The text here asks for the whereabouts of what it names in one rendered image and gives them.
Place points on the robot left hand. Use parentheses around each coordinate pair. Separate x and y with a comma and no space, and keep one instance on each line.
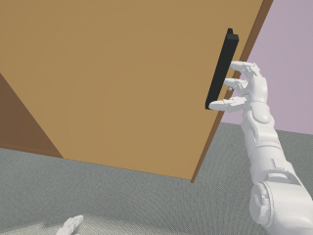
(70,225)

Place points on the handle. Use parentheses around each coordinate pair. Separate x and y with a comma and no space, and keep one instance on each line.
(226,56)

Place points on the wardrobe door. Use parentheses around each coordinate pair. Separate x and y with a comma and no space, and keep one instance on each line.
(17,126)
(122,83)

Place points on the robot right hand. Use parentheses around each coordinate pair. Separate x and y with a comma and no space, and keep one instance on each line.
(256,90)

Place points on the right robot forearm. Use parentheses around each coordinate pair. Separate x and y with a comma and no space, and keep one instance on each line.
(264,150)

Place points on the right robot upper arm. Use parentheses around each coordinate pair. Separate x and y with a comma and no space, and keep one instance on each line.
(281,208)

